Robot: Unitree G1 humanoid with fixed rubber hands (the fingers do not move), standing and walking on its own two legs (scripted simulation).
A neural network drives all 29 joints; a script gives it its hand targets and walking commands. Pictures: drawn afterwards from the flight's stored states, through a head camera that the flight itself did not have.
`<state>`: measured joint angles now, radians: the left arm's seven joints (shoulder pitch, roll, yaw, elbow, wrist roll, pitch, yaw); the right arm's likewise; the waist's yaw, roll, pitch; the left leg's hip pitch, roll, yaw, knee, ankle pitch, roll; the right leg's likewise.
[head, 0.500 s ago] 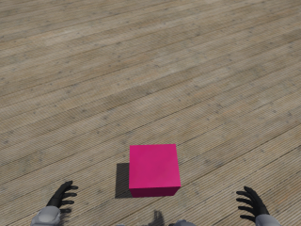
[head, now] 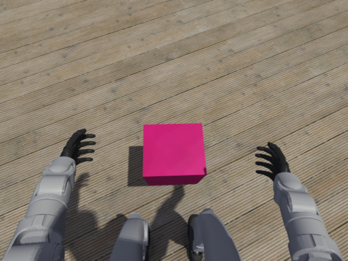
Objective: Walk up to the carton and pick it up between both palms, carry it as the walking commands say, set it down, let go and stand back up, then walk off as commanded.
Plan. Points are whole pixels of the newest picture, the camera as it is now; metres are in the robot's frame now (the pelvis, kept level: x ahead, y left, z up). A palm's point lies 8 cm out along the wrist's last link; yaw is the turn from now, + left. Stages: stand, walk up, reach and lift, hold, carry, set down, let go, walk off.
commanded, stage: reach and lift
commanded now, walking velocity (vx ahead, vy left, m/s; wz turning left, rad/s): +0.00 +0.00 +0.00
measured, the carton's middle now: (172, 157) +0.46 -0.01 -0.55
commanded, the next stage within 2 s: none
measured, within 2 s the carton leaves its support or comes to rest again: neither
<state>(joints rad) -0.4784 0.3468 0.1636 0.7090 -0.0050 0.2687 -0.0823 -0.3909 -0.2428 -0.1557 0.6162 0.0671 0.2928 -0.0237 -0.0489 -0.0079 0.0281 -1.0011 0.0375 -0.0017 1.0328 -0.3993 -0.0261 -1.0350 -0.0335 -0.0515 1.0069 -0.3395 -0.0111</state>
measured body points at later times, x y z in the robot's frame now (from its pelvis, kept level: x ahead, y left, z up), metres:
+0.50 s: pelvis -0.02 +0.01 -0.05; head +0.25 +0.01 +0.31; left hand +0.48 +0.22 -0.14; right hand +0.46 -0.22 -0.15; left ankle +0.05 +0.14 -0.66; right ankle +0.07 -0.11 -0.66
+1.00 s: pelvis -0.02 +0.01 -0.13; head +0.29 +0.01 +0.20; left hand +0.50 +0.22 -0.25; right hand +0.48 -0.22 -0.25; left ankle +0.05 +0.14 -0.66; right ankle +0.07 -0.11 -0.66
